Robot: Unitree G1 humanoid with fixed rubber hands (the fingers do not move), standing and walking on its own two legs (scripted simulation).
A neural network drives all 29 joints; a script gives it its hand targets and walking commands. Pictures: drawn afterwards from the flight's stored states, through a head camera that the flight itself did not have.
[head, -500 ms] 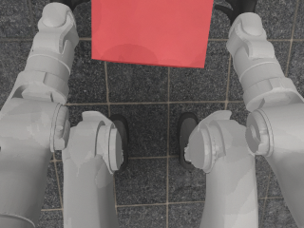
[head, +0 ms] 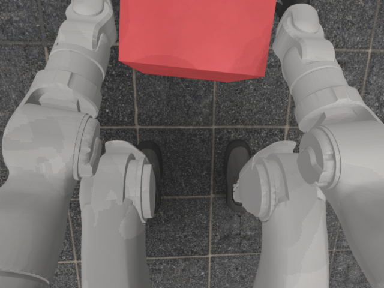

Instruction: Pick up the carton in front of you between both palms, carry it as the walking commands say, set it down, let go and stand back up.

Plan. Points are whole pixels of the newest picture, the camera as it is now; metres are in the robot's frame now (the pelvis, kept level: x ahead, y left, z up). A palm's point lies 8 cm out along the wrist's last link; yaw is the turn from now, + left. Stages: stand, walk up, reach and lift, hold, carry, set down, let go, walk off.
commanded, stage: reach and lift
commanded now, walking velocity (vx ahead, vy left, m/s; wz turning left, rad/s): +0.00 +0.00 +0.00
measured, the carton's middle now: (193, 19) +0.53 +0.02 -0.24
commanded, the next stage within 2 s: none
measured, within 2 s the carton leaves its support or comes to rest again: leaves its support in 0.06 s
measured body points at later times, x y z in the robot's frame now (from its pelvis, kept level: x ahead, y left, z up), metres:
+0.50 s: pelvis +0.00 -0.01 +0.08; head +0.26 +0.02 +0.45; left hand +0.50 +0.19 +0.01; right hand +0.51 -0.11 +0.01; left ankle +0.12 +0.12 -0.33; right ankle +0.13 -0.13 -0.33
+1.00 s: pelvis +0.04 -0.01 +0.21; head +0.22 +0.02 +0.62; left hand +0.46 +0.18 +0.16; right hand +0.48 -0.12 +0.16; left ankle +0.12 +0.12 -0.33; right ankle +0.13 -0.13 -0.33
